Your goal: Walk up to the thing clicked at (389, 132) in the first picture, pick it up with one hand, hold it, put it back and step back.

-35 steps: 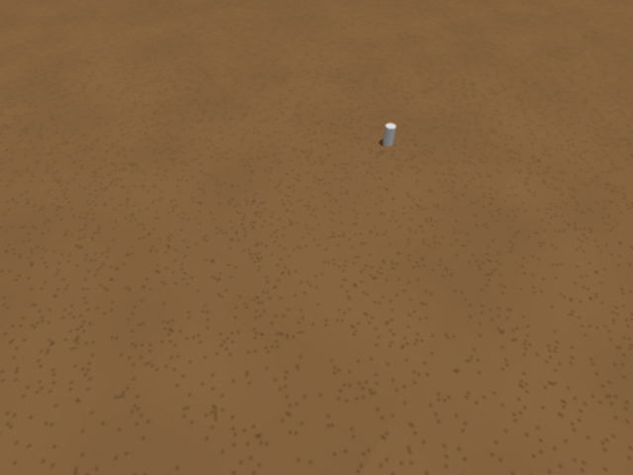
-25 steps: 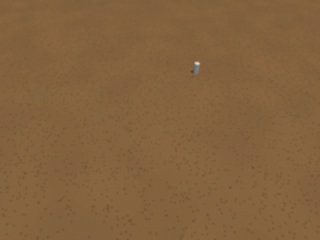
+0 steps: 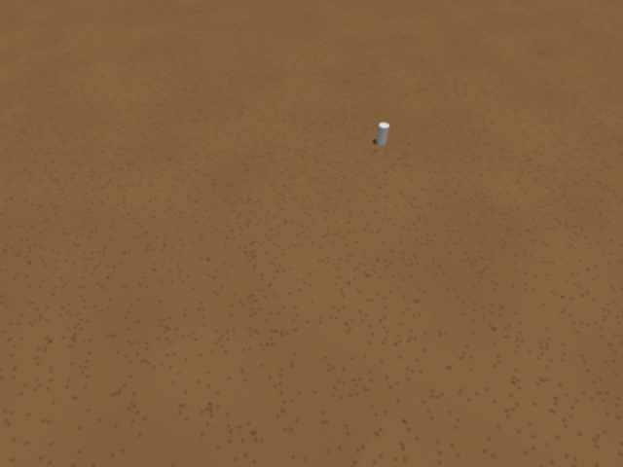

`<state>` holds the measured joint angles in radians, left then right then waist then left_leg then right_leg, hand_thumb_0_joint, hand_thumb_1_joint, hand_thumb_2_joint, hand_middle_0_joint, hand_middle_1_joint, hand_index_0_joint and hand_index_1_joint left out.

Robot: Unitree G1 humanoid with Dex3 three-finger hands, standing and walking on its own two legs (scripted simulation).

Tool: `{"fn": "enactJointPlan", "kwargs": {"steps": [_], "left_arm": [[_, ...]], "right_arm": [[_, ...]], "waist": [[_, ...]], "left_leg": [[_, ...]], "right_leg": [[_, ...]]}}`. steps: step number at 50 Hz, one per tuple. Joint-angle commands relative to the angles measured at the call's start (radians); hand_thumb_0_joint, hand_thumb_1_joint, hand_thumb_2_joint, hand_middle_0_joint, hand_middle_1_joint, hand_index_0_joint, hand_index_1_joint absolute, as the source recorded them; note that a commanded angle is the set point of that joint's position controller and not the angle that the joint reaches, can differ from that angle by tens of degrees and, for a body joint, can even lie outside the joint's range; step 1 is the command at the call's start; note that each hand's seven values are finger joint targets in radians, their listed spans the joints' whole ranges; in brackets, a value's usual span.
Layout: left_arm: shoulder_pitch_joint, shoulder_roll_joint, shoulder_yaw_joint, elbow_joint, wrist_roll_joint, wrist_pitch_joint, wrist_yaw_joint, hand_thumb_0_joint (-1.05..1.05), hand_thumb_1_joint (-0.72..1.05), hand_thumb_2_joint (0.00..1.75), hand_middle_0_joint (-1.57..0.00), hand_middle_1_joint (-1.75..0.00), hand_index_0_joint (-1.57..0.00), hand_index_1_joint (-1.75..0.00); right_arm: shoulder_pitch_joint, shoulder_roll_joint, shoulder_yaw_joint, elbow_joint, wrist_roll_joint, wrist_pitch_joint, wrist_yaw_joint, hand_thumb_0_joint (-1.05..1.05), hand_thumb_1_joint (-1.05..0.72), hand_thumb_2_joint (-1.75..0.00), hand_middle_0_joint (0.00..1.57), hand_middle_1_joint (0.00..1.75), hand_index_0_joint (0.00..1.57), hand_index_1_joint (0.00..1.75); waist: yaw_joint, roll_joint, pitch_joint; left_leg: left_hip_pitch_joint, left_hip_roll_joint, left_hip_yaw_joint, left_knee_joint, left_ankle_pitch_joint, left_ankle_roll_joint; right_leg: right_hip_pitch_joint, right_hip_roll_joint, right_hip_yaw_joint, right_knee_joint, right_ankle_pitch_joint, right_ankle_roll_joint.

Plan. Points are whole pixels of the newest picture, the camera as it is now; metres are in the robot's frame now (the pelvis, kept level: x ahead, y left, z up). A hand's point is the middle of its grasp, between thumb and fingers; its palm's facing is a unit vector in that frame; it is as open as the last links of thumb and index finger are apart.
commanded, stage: stand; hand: left
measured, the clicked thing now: (382, 134) +1.83 -0.39 -0.73
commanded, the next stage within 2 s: walk up in 0.42 s
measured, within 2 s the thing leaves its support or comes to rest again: neither
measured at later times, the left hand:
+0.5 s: hand out of the picture +0.07 +0.25 -0.15, palm faces -0.09 -0.94 -0.33, open 7.4 cm
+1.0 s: hand (181, 371) +0.30 +0.21 -0.13, palm faces -0.36 -0.82 -0.45, open 7.4 cm
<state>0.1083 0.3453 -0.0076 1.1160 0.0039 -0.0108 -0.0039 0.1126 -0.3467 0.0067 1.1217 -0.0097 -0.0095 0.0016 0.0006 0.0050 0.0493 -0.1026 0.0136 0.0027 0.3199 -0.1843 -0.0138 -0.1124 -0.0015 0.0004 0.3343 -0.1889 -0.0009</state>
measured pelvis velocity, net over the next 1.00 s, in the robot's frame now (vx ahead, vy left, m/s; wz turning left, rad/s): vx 0.19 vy -0.05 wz -0.47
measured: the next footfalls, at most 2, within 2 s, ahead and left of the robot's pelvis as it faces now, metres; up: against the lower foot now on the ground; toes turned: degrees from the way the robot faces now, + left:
right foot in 0.72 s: +0.11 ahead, -0.20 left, +0.00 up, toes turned -24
left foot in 1.14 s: +0.52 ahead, +0.02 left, +0.00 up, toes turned -32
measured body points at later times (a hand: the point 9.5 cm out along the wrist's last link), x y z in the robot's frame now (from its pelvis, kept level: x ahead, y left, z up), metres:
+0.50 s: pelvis +0.00 +0.00 +0.00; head +0.01 -0.01 +0.45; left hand +0.08 +0.30 -0.13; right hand +0.08 -0.31 -0.13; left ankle -0.01 +0.13 -0.74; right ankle +0.00 -0.12 -0.74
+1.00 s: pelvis +0.19 -0.05 -0.01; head +0.17 -0.08 +0.43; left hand +0.32 +0.26 -0.10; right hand +0.20 -0.40 -0.12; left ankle +0.37 +0.04 -0.69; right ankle +0.08 -0.18 -0.75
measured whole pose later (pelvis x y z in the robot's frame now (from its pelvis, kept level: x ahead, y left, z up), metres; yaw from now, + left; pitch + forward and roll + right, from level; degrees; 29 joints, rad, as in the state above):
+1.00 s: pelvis +0.19 -0.05 -0.01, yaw -27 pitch -2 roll -1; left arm 0.40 0.38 0.04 0.98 -0.01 -0.08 -0.01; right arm 0.10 -0.48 -0.05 0.82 -0.05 0.00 0.18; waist 0.04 0.13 0.02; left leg -0.64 0.09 -0.06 0.95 -0.22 -0.03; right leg -0.12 -0.03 0.06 0.45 -0.31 0.02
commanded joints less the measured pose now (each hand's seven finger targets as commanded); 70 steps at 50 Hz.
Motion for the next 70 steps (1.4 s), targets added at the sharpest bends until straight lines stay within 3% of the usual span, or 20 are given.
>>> {"fn": "enactJointPlan", "kwargs": {"steps": [1,20,21,22,24,26,30,34,35,36,38,44,53,56,57,58,59,61,63,70], "left_arm": [[-0.043,0.215,0.041,-0.058,0.003,-0.022,0.015,0.0,0.9,0.9,-0.2,-0.3,-0.2,-0.3],[-0.033,0.221,0.041,-0.055,0.002,-0.023,0.015,0.0,0.9,0.9,-0.2,-0.3,-0.2,-0.3],[0.072,0.381,0.117,-0.141,0.015,-0.023,-0.029,0.0,0.9,0.9,-0.2,-0.3,-0.2,-0.3],[0.005,0.359,0.109,-0.158,0.015,-0.023,-0.043,0.0,0.9,0.9,-0.2,-0.3,-0.2,-0.3],[-0.244,0.265,0.11,-0.259,0.012,-0.03,-0.053,0.0,0.9,0.9,-0.2,-0.3,-0.2,-0.3],[-0.161,0.291,0.11,-0.256,0.022,-0.038,-0.05,0.0,0.9,0.9,-0.2,-0.3,-0.2,-0.3],[0.088,0.311,0.128,-0.195,0.0,-0.017,-0.095,0.0,0.9,0.9,-0.2,-0.3,-0.2,-0.3],[0.222,0.328,0.148,-0.159,0.003,-0.028,-0.093,0.0,0.9,0.9,-0.2,-0.3,-0.2,-0.3],[0.347,0.371,0.164,-0.115,-0.002,-0.038,-0.079,0.0,0.9,0.9,-0.2,-0.3,-0.2,-0.3],[0.483,0.423,0.183,-0.091,0.002,-0.045,-0.052,0.0,0.9,0.9,-0.2,-0.3,-0.2,-0.3],[0.317,0.485,0.17,-0.182,-0.006,-0.054,-0.014,0.0,0.9,0.9,-0.2,-0.3,-0.2,-0.3],[0.103,0.422,0.141,-0.241,-0.02,-0.089,0.023,0.0,0.9,0.9,-0.2,-0.3,-0.2,-0.3],[0.163,0.436,0.154,-0.266,-0.006,-0.119,0.033,0.0,0.9,0.9,-0.2,-0.3,-0.2,-0.3],[0.037,0.413,0.141,-0.299,0.014,-0.102,0.046,0.0,0.9,0.9,-0.2,-0.3,-0.2,-0.3],[0.07,0.312,0.11,-0.308,0.02,-0.102,0.053,0.0,0.9,0.9,-0.2,-0.3,-0.2,-0.3],[0.132,0.213,0.072,-0.326,0.002,-0.098,0.056,0.0,0.9,0.9,-0.2,-0.3,-0.2,-0.3],[0.242,0.264,0.076,-0.303,-0.011,-0.096,0.069,0.0,0.9,0.9,-0.2,-0.3,-0.2,-0.3],[0.27,0.367,0.105,-0.216,-0.022,-0.08,0.049,0.0,0.9,0.9,-0.2,-0.3,-0.2,-0.3],[0.256,0.413,0.137,-0.182,-0.035,-0.06,0.027,0.0,0.9,0.9,-0.2,-0.3,-0.2,-0.3],[0.053,0.349,0.125,-0.269,-0.027,-0.032,-0.006,0.0,0.9,0.9,-0.2,-0.3,-0.2,-0.3]], "right_arm": [[-0.043,-0.21,-0.045,-0.058,0.001,-0.024,-0.011,0.0,-0.9,-0.9,0.2,0.3,0.2,0.3],[-0.032,-0.208,-0.041,-0.057,0.0,-0.023,-0.012,0.0,-0.9,-0.9,0.2,0.3,0.2,0.3],[-0.059,-0.384,-0.15,-0.2,-0.031,-0.053,0.036,0.0,-0.9,-0.9,0.2,0.3,0.2,0.3],[-0.03,-0.364,-0.15,-0.186,-0.037,-0.054,0.051,0.0,-0.9,-0.9,0.2,0.3,0.2,0.3],[0.135,-0.359,-0.168,-0.185,-0.027,-0.051,0.057,0.0,-0.9,-0.9,0.2,0.3,0.2,0.3],[0.029,-0.364,-0.18,-0.261,-0.028,-0.061,0.058,0.0,-0.9,-0.9,0.2,0.3,0.2,0.3],[-0.197,-0.372,-0.177,-0.342,-0.03,-0.079,0.077,0.0,-0.9,-0.9,0.2,0.3,0.2,0.3],[-0.196,-0.345,-0.167,-0.365,-0.05,-0.058,0.096,0.0,-0.9,-0.9,0.2,0.3,0.2,0.3],[-0.21,-0.309,-0.157,-0.371,-0.053,-0.052,0.101,0.0,-0.9,-0.9,0.2,0.3,0.2,0.3],[-0.239,-0.241,-0.125,-0.407,-0.051,-0.05,0.109,0.0,-0.9,-0.9,0.2,0.3,0.2,0.3],[-0.266,-0.273,-0.115,-0.462,-0.019,-0.063,0.131,0.0,-0.9,-0.9,0.2,0.3,0.2,0.3],[-0.079,-0.344,-0.132,-0.361,-0.026,-0.031,0.147,0.0,-0.9,-0.9,0.2,0.3,0.2,0.3],[-0.128,-0.298,-0.138,-0.438,-0.04,-0.015,0.173,0.0,-0.9,-0.9,0.2,0.3,0.2,0.3],[0.243,-0.342,-0.187,-0.336,-0.035,-0.011,0.147,0.0,-0.9,-0.9,0.2,0.3,0.2,0.3],[0.422,-0.427,-0.219,-0.295,-0.048,-0.017,0.124,0.0,-0.9,-0.9,0.2,0.3,0.2,0.3],[0.398,-0.482,-0.225,-0.326,-0.04,-0.029,0.099,0.0,-0.9,-0.9,0.2,0.3,0.2,0.3],[0.154,-0.526,-0.224,-0.371,0.002,-0.033,0.087,0.0,-0.9,-0.9,0.2,0.3,0.2,0.3],[-0.041,-0.42,-0.196,-0.441,-0.007,-0.031,0.085,0.0,-0.9,-0.9,0.2,0.3,0.2,0.3],[-0.018,-0.35,-0.179,-0.428,-0.029,-0.033,0.087,0.0,-0.9,-0.9,0.2,0.3,0.2,0.3],[0.116,-0.329,-0.177,-0.429,-0.031,-0.031,0.096,0.0,-0.9,-0.9,0.2,0.3,0.2,0.3]], "waist": [[0.002,0.002,-0.086],[0.001,0.005,-0.07],[-0.016,0.091,-0.113],[-0.062,0.054,-0.046],[-0.204,0.231,-0.022],[-0.112,0.128,-0.067],[0.061,0.177,-0.059],[0.096,-0.012,-0.031],[0.156,-0.163,-0.043],[0.229,-0.39,-0.005],[0.125,-0.275,0.002],[-0.026,-0.178,0.034],[-0.035,-0.082,-0.014],[-0.229,-0.022,-0.109],[-0.312,0.251,-0.175],[-0.264,0.508,-0.146],[-0.092,0.467,-0.112],[-0.018,0.236,-0.059],[-0.027,0.263,-0.082],[-0.101,0.113,0.005]], "left_leg": [[0.016,0.117,-0.085,-0.04,0.146,0.035],[0.01,0.119,-0.084,-0.05,0.134,0.033],[0.144,0.098,-0.007,0.151,-0.407,0.083],[0.208,0.095,-0.041,0.155,-0.521,0.115],[0.375,0.324,-0.261,-0.1,-0.585,0.209],[0.252,0.495,-0.328,-0.186,-0.441,0.262],[-0.027,0.355,-0.005,-0.141,-0.444,0.173],[-0.31,0.203,0.225,0.163,-0.566,0.138],[-0.44,0.131,0.26,0.454,-0.539,0.106],[-0.682,0.023,0.244,0.823,-0.538,0.06],[-0.831,0.017,-0.109,0.957,-0.429,0.01],[-0.539,0.099,-0.091,0.715,-0.115,-0.003],[-0.311,0.091,-0.032,0.398,0.033,-0.015],[0.134,0.069,-0.033,0.33,-0.056,0.024],[0.302,0.11,-0.176,0.21,-0.328,0.028],[0.288,0.323,-0.556,-0.039,-0.649,0.029],[0.091,0.388,-0.84,-0.274,-0.8,0.08],[-0.131,0.354,-0.549,-0.195,-0.717,0.07],[-0.12,0.24,-0.279,-0.11,-0.54,0.085],[0.008,0.268,-0.093,-0.157,-0.293,0.132]], "right_leg": [[0.012,-0.127,0.096,-0.05,0.162,-0.027],[0.013,-0.128,0.099,-0.058,0.163,-0.026],[-0.233,-0.132,0.275,-0.018,-0.328,-0.094],[-0.472,-0.135,0.3,-0.044,-0.452,-0.075],[-0.787,-0.028,0.05,0.336,-0.289,-0.035],[-0.713,-0.13,0.038,0.589,-0.289,-0.032],[-0.364,-0.195,0.001,0.523,-0.172,-0.006],[-0.009,-0.106,-0.153,0.39,-0.082,-0.013],[0.104,-0.085,-0.075,0.337,-0.171,-0.052],[0.16,-0.146,0.179,0.169,-0.487,-0.129],[0.087,-0.429,0.996,-0.315,-0.919,-0.297],[-0.159,-0.247,0.404,-0.189,-0.469,-0.154],[-0.199,-0.171,0.206,-0.071,-0.146,-0.157],[-0.407,-0.157,0.18,0.333,-0.025,-0.111],[-0.564,-0.035,0.095,0.737,-0.131,-0.074],[-0.755,0.08,0.048,1.004,-0.453,-0.074],[-0.737,0.028,0.123,1.135,-0.346,-0.114],[-0.609,-0.089,0.081,1.01,-0.14,-0.073],[-0.544,-0.12,0.022,0.87,-0.081,-0.025],[-0.58,-0.124,-0.041,0.566,-0.036,0.003]]}}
